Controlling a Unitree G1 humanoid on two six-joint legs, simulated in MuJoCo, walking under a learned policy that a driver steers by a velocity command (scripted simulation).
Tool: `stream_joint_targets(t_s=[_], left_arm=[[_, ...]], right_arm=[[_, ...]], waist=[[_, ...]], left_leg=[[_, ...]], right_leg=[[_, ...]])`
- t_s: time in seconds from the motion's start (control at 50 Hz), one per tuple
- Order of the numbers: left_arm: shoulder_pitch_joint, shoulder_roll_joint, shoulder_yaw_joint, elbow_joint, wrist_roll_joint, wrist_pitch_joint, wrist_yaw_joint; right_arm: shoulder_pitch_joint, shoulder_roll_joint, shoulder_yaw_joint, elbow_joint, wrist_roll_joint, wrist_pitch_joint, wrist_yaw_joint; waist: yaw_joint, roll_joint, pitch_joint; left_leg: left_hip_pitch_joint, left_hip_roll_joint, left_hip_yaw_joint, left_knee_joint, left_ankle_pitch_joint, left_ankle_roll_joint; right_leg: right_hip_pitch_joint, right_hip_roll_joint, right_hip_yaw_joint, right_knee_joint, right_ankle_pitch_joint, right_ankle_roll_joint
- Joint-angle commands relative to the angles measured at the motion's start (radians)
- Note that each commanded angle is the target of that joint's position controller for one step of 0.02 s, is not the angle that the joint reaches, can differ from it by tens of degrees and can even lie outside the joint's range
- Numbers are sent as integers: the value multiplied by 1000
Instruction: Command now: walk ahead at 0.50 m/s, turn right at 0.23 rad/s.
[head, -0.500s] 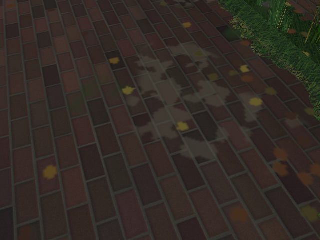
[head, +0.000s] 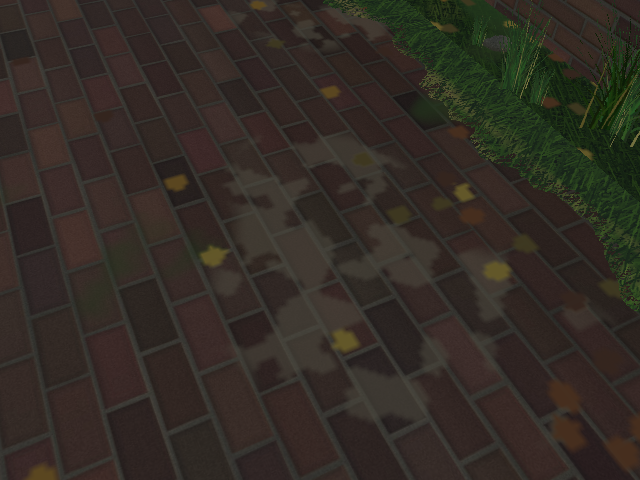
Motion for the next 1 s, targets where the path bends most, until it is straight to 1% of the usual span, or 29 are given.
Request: stream_joint_targets(t_s=[0.02,0.1,0.16,0.2,0.24,0.26,0.28,0.3,0.32,0.34,0.36,0.38,0.4,0.44,0.48,0.52,0.56,0.62,0.7,0.76,0.78,0.8,0.82,0.84,0.86,0.88,0.9,0.94,1.0], left_arm=[[-8,31,6,-43,-2,-2,-10],[-133,12,-9,-91,-4,-3,-30],[-201,6,-17,-133,-4,-3,-51],[-219,12,-17,-161,-5,-5,-67],[-169,47,-2,-173,-3,-3,-78],[-78,80,16,-160,-3,0,-80],[82,131,45,-123,-5,2,-74],[245,225,78,-95,-1,10,-52],[223,284,77,-98,3,3,-48],[274,183,49,-91,14,4,-42],[200,139,34,-102,22,-1,-38],[114,106,22,-119,18,-5,-39],[55,73,11,-126,21,-8,-39],[19,54,1,-118,40,-17,-39],[3,72,2,-100,48,-30,-33],[-18,85,3,-90,50,-27,-16],[-31,104,6,-87,44,-15,1],[-4,120,8,-68,37,7,21],[-5,127,13,-61,21,43,36],[-40,142,21,-79,1,67,50],[-36,142,22,-82,-4,71,54],[-9,137,20,-97,14,66,52],[8,64,-2,-136,53,55,37],[-11,71,-7,-136,43,45,18],[-41,96,0,-142,8,43,8],[-63,100,3,-137,4,48,13],[-82,112,10,-135,18,57,24],[-77,111,15,-142,22,73,34],[-56,81,8,-133,16,73,42]], right_arm=[[-37,-150,-25,-55,-1,-16,-19],[17,-158,-23,-36,5,-13,-27],[56,-164,-26,-19,10,6,-29],[50,-179,-31,-22,14,22,-33],[17,-212,-40,-41,18,35,-43],[4,-224,-44,-51,16,44,-49],[-17,-225,-42,-63,18,51,-52],[-11,-206,-31,-91,7,41,-53],[116,-35,23,-113,-12,7,-24],[50,-135,1,-89,34,-33,-5],[-38,-176,-12,-111,68,-44,-2],[-70,-171,-12,-110,60,-42,-11],[-83,-168,-22,-98,44,-28,-19],[-21,-132,-25,-78,40,14,-25],[7,-101,-23,-70,33,40,-35],[-21,-94,-22,-86,26,46,-37],[-78,-96,-19,-109,21,45,-29],[-151,-101,-18,-152,24,48,-14],[-194,-117,-27,-203,20,60,7],[-143,-128,-38,-218,23,59,26],[-76,-150,-50,-208,20,53,26],[-8,-242,-80,-208,11,50,12],[23,-341,-100,-218,-9,57,-6],[39,-275,-77,-232,-14,56,-5],[-38,-249,-72,-262,-4,54,-6],[-103,-221,-67,-281,18,58,-11],[-142,-195,-59,-293,32,68,-18],[-165,-195,-58,-306,22,85,-29],[-143,-231,-73,-320,15,95,-43]], waist=[[24,101,33],[-21,91,77],[-42,79,101],[-32,89,99],[15,134,40],[68,153,-18],[153,138,-101],[209,19,-212],[82,-215,-319],[152,-98,-388],[150,-57,-249],[110,51,-172],[77,76,-111],[19,30,-87],[-9,9,-67],[-14,-16,-61],[7,-32,-65],[45,-27,-66],[54,-36,-37],[17,-42,-44],[-18,-16,-80],[-36,110,-149],[5,337,-225],[-25,269,-372],[-15,195,-306],[4,108,-222],[17,60,-159],[48,119,-122],[44,158,-144]], left_leg=[[-7,265,-102,-150,235,113],[62,275,-19,-166,235,89],[196,316,16,-114,310,83],[253,338,39,-49,453,71],[273,341,72,86,807,48],[261,334,89,220,955,35],[182,297,112,429,950,6],[-77,250,118,751,637,-34],[-516,18,11,1095,-376,-91],[-582,46,-169,1185,-418,-69],[-618,98,-159,1176,-356,-55],[-575,151,-149,1096,-292,-54],[-527,174,-141,1027,-271,-60],[-396,192,-150,947,-225,-66],[-368,173,-144,861,-152,-83],[-385,164,-140,724,-40,-94],[-379,154,-108,595,82,-96],[-405,145,-88,488,149,-93],[-449,129,-64,429,30,-69],[-379,84,-18,327,-28,-24],[-257,54,-13,224,103,7],[-62,139,-181,194,514,70],[206,392,-552,206,969,280],[281,438,-665,172,852,354],[223,401,-579,159,710,316],[137,347,-494,141,564,255],[43,316,-457,114,443,215],[-80,253,-421,75,323,182],[-77,230,-418,72,298,172]], right_leg=[[-28,-2,23,-133,174,2],[-19,34,-17,-294,254,-13],[-73,47,-41,-352,189,-31],[-61,66,-78,-372,97,-51],[68,126,-145,-364,-10,-84],[192,167,-170,-361,-48,-106],[418,204,-165,-424,5,-142],[741,56,83,-445,15,-211],[1078,-218,647,-547,30,-411],[1097,-241,682,-620,156,-392],[973,-216,472,-598,394,-340],[810,-175,316,-593,542,-294],[676,-139,218,-621,569,-264],[520,-104,115,-683,603,-239],[450,-83,20,-711,689,-232],[454,-60,-62,-722,705,-211],[485,-41,-121,-726,664,-185],[577,-70,-137,-714,613,-177],[666,-123,-128,-636,553,-165],[679,-130,-132,-482,621,-125],[650,-86,-166,-359,632,-80],[520,4,-198,-144,430,-7],[168,198,-196,195,-393,76],[95,224,28,357,-595,66],[37,180,68,389,-541,55],[18,147,58,336,-470,55],[28,125,47,260,-415,62],[123,132,28,132,-353,71],[167,156,23,-28,-307,93]])
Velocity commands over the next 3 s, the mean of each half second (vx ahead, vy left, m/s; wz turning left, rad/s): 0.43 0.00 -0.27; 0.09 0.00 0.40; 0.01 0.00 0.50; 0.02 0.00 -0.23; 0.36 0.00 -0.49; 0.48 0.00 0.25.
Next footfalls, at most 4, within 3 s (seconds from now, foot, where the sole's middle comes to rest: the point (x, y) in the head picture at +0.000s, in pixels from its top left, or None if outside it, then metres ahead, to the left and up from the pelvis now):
0.30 right None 0.33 -0.16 -0.79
0.80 left None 0.51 0.02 -0.79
1.24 right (413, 477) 0.51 -0.21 -0.79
1.62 left None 0.41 0.04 -0.79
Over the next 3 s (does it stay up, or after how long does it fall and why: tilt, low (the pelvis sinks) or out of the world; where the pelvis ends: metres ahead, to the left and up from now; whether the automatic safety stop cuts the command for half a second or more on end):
stays up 0.91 -0.14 -0.02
